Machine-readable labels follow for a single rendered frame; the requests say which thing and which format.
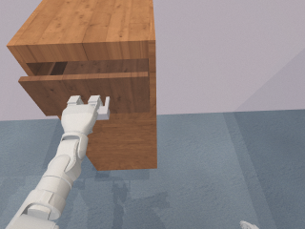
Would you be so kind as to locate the drawer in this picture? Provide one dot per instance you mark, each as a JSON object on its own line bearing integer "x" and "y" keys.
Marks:
{"x": 125, "y": 81}

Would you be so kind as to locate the left robot forearm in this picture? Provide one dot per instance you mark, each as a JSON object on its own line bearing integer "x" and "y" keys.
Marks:
{"x": 48, "y": 199}

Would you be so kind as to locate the robot left upper arm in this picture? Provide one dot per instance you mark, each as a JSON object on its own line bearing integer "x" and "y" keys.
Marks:
{"x": 31, "y": 222}

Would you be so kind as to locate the handle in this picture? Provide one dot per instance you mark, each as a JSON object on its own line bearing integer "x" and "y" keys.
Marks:
{"x": 104, "y": 111}

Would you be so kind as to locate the cabinet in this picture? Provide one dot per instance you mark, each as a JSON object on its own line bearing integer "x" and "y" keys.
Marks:
{"x": 90, "y": 30}

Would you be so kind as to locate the left robot hand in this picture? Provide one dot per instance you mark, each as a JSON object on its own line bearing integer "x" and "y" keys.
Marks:
{"x": 80, "y": 117}

